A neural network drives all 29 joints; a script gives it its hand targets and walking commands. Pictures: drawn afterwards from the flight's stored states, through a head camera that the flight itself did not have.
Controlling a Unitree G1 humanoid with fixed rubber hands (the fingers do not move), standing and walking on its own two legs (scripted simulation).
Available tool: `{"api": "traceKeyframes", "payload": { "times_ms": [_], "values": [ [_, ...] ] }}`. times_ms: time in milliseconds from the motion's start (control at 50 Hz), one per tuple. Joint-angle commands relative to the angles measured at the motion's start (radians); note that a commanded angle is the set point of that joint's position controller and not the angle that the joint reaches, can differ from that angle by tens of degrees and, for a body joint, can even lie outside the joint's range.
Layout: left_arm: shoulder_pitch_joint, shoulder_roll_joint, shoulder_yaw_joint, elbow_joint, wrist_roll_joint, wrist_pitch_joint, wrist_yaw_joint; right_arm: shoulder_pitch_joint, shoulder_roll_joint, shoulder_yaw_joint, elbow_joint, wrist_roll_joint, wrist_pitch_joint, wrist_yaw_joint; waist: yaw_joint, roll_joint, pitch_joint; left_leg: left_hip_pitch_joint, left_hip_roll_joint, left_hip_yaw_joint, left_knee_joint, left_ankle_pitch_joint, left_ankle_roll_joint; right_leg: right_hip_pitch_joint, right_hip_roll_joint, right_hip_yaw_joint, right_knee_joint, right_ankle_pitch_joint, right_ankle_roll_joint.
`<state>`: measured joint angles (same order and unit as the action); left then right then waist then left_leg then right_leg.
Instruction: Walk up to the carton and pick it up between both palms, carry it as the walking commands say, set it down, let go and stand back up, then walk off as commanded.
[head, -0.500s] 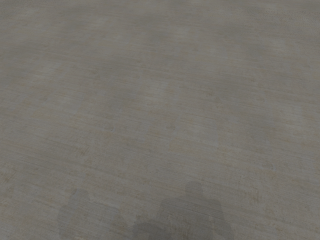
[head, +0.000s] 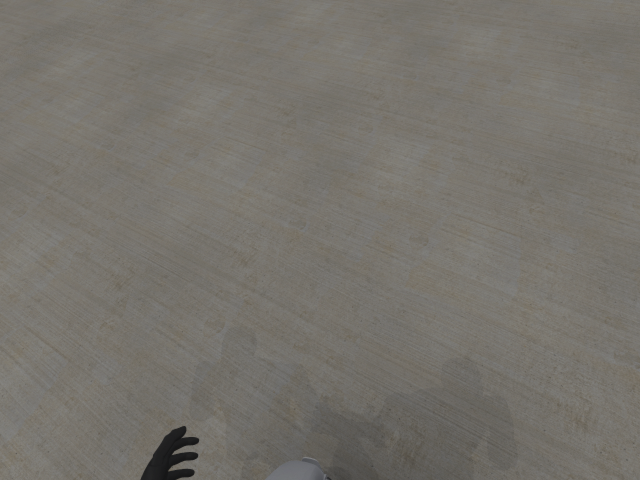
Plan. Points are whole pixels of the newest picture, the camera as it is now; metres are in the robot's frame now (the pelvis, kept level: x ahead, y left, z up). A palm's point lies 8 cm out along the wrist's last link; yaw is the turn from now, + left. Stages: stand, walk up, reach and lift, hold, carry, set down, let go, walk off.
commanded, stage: walk off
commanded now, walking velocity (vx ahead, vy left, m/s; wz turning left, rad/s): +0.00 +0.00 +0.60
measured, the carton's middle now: out of the picture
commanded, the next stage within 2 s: none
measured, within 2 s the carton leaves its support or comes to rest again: neither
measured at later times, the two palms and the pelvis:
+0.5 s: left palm out of the picture -0.06 +0.29 -0.14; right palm (481, 444) +0.18 -0.18 -0.11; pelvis -0.02 +0.02 +0.00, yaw +19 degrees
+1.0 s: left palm out of the picture -0.08 +0.24 -0.10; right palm (493, 436) +0.19 -0.20 -0.14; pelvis -0.03 -0.02 +0.00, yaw +37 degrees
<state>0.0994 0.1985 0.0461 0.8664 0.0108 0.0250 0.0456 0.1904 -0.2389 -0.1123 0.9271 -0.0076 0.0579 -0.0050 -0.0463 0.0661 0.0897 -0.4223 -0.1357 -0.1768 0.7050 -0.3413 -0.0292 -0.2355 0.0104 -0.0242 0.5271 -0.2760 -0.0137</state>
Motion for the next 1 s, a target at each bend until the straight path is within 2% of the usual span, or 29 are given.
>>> {"api": "traceKeyframes", "payload": {
  "times_ms": [0,40,80,180,240,260,280,300,320,340,360,400,420,520,560,620,640,680,700,720,740,760,780,800,820,860,880,940,980],
  "values": [
    [-0.021,0.106,0.024,-0.089,0.013,-0.025,0.009,-0.009,-0.130,-0.031,-0.062,-0.027,-0.023,0.028,0.019,-0.189,-0.046,-0.125,0.113,0.089,0.459,-0.068,-0.039,0.013,-0.324,0.205,-0.293,0.159,-0.136],
    [-0.016,0.142,0.033,-0.082,0.017,-0.033,0.009,0.011,-0.090,-0.020,-0.049,-0.016,-0.012,0.050,0.013,-0.218,-0.061,-0.138,0.124,0.121,0.431,-0.074,-0.053,0.070,-0.295,0.104,-0.220,0.338,-0.129],
    [0.039,0.163,0.044,-0.067,0.021,-0.033,-0.007,-0.037,-0.077,-0.007,-0.070,-0.007,-0.005,0.057,0.055,-0.244,-0.071,-0.108,0.142,0.156,0.352,-0.055,-0.066,0.081,-0.277,0.055,-0.194,0.351,-0.123],
    [0.139,0.211,0.060,-0.040,0.027,-0.041,-0.021,-0.145,-0.070,0.011,-0.123,0.000,0.006,0.059,0.105,-0.273,-0.081,-0.028,0.149,0.225,0.110,-0.184,-0.065,0.154,-0.343,0.039,-0.140,0.465,-0.149],
    [0.149,0.250,0.072,-0.042,0.019,-0.040,-0.029,-0.122,-0.076,0.012,-0.122,0.003,0.005,0.058,0.093,-0.271,-0.102,0.064,0.127,0.270,-0.006,-0.134,-0.046,0.158,-0.370,0.020,-0.087,0.575,-0.128],
    [0.159,0.269,0.078,-0.035,0.015,-0.038,-0.034,-0.103,-0.079,0.014,-0.116,0.004,0.004,0.056,0.083,-0.267,-0.109,0.113,0.129,0.273,-0.106,-0.077,-0.033,0.153,-0.368,-0.007,-0.036,0.602,-0.110],
    [0.162,0.260,0.078,-0.029,0.005,-0.033,-0.038,-0.042,-0.101,0.009,-0.098,0.001,-0.004,0.046,0.048,-0.247,-0.115,0.206,0.125,0.272,-0.228,0.070,-0.026,0.104,-0.355,-0.037,0.022,0.614,-0.064],
    [0.162,0.239,0.072,-0.042,-0.002,-0.032,-0.042,0.021,-0.142,-0.002,-0.082,-0.010,-0.017,0.040,0.005,-0.131,-0.152,0.355,0.182,0.182,-0.330,0.191,-0.001,-0.013,-0.318,-0.099,0.141,0.461,0.011],
    [0.153,0.166,0.051,-0.090,-0.007,-0.027,-0.046,0.083,-0.264,-0.029,-0.078,-0.018,-0.027,0.026,-0.017,0.196,-0.188,0.529,0.452,-0.164,-0.395,0.463,0.087,-0.278,-0.201,-0.178,0.375,0.027,0.095],
    [0.060,0.142,0.045,-0.137,0.007,-0.017,-0.037,0.090,-0.304,-0.036,-0.066,0.006,-0.031,0.019,-0.024,0.206,-0.173,0.499,0.560,-0.229,-0.335,0.864,0.204,-0.357,-0.135,-0.088,0.495,-0.368,0.105],
    [0.012,0.150,0.039,-0.146,0.004,-0.013,-0.029,0.113,-0.276,-0.038,-0.052,0.007,-0.038,0.011,-0.049,0.173,-0.201,0.504,0.517,-0.173,-0.293,0.894,0.251,-0.349,-0.161,-0.025,0.558,-0.351,0.103],
    [0.032,0.163,0.047,-0.116,0.003,-0.011,-0.041,0.036,-0.189,-0.011,-0.069,0.005,-0.037,-0.007,-0.018,0.125,-0.165,0.454,0.417,-0.055,-0.300,0.804,0.206,-0.349,-0.184,-0.006,0.560,-0.244,0.111],
    [0.063,0.157,0.051,-0.094,0.006,-0.004,-0.042,-0.023,-0.163,0.003,-0.087,0.000,-0.035,-0.018,0.011,0.155,-0.150,0.422,0.395,-0.031,-0.310,0.782,0.207,-0.336,-0.175,-0.011,0.552,-0.202,0.120],
    [0.048,0.140,0.044,-0.105,-0.002,0.006,-0.041,0.001,-0.194,-0.003,-0.086,-0.007,-0.037,-0.011,0.009,0.086,-0.133,0.383,0.355,-0.058,-0.301,0.783,0.214,-0.284,-0.123,-0.019,0.433,-0.161,0.128],
    [0.014,0.151,0.047,-0.119,-0.002,0.008,-0.032,0.020,-0.205,-0.008,-0.079,-0.011,-0.036,-0.009,-0.007,0.067,-0.123,0.337,0.360,-0.107,-0.309,0.667,0.226,-0.249,-0.110,-0.008,0.380,-0.176,0.129],
    [0.055,0.127,0.038,-0.115,-0.015,0.002,-0.022,-0.016,-0.196,-0.006,-0.088,-0.010,-0.035,0.001,0.017,0.111,-0.152,0.273,0.330,-0.115,-0.284,0.596,0.210,-0.126,-0.080,-0.017,0.239,-0.142,0.114],
    [0.040,0.131,0.040,-0.118,-0.015,0.004,-0.017,-0.027,-0.204,-0.011,-0.090,-0.011,-0.035,0.008,0.015,0.106,-0.141,0.239,0.321,-0.149,-0.272,0.583,0.207,-0.088,-0.060,-0.019,0.205,-0.134,0.107],
    [0.094,0.141,0.043,-0.107,-0.018,0.005,-0.011,-0.045,-0.180,-0.004,-0.101,0.000,-0.033,0.013,0.054,0.066,-0.143,0.178,0.294,-0.182,-0.220,0.558,0.168,0.039,-0.033,-0.017,0.005,-0.048,0.094],
    [0.148,0.143,0.043,-0.098,-0.013,-0.009,-0.005,-0.061,-0.176,-0.004,-0.108,0.010,-0.028,0.012,0.093,0.023,-0.144,0.085,0.255,-0.158,-0.169,0.408,0.113,0.161,-0.077,0.001,-0.141,0.058,0.084],
    [0.230,0.236,0.064,-0.072,0.002,-0.016,0.000,-0.073,-0.107,0.008,-0.136,0.018,-0.033,0.012,0.118,-0.192,-0.183,-0.078,0.155,-0.065,-0.029,0.151,0.046,0.306,-0.296,0.203,-0.246,0.056,0.037],
    [0.207,0.324,0.081,-0.087,0.005,-0.014,-0.005,-0.091,-0.072,0.013,-0.155,0.016,-0.029,0.000,0.135,-0.410,-0.147,-0.195,0.044,0.146,0.200,-0.222,0.005,0.265,-0.519,0.348,-0.299,0.116,-0.083],
    [0.149,0.290,0.081,-0.089,0.023,-0.012,-0.014,-0.099,-0.141,0.002,-0.156,-0.018,-0.020,0.005,0.132,-0.397,-0.102,-0.161,0.125,0.137,0.395,-0.252,-0.007,0.130,-0.531,0.356,-0.271,0.218,-0.184],
    [0.096,0.212,0.057,-0.112,0.021,-0.012,-0.021,-0.047,-0.169,-0.011,-0.123,-0.022,-0.013,0.016,0.080,-0.317,-0.074,-0.108,0.136,0.107,0.459,-0.230,-0.006,0.069,-0.470,0.272,-0.271,0.251,-0.166],
    [0.068,0.166,0.040,-0.132,0.010,-0.016,-0.020,-0.031,-0.173,-0.016,-0.102,-0.015,-0.009,0.025,0.063,-0.233,-0.073,-0.099,0.144,0.096,0.482,-0.174,-0.009,0.077,-0.406,0.181,-0.265,0.282,-0.133],
    [0.027,0.167,0.037,-0.142,0.012,-0.017,-0.012,-0.001,-0.138,-0.011,-0.088,-0.004,-0.006,0.034,0.036,-0.248,-0.076,-0.086,0.153,0.125,0.485,-0.139,-0.028,0.058,-0.359,0.098,-0.245,0.299,-0.111],
    [0.002,0.196,0.047,-0.140,0.015,-0.016,-0.009,0.008,-0.104,-0.004,-0.087,-0.002,0.002,0.054,0.030,-0.277,-0.090,-0.046,0.164,0.169,0.420,-0.105,-0.044,0.051,-0.341,0.020,-0.215,0.271,-0.096],
    [0.018,0.183,0.044,-0.142,0.015,-0.012,-0.010,0.006,-0.113,-0.001,-0.089,0.002,0.000,0.054,0.045,-0.287,-0.085,-0.054,0.157,0.194,0.371,-0.093,-0.062,0.073,-0.319,-0.011,-0.200,0.248,-0.090],
    [0.084,0.205,0.051,-0.121,0.022,-0.024,-0.014,-0.070,-0.076,0.013,-0.115,0.003,0.004,0.053,0.090,-0.300,-0.072,-0.041,0.174,0.222,0.224,-0.130,-0.066,0.109,-0.363,-0.030,-0.168,0.337,-0.106],
    [0.085,0.223,0.055,-0.106,0.023,-0.022,-0.017,-0.101,-0.088,0.014,-0.136,-0.002,-0.003,0.060,0.087,-0.289,-0.080,0.032,0.173,0.242,0.143,-0.156,-0.058,0.078,-0.381,-0.048,-0.151,0.335,-0.113]
  ]
}}
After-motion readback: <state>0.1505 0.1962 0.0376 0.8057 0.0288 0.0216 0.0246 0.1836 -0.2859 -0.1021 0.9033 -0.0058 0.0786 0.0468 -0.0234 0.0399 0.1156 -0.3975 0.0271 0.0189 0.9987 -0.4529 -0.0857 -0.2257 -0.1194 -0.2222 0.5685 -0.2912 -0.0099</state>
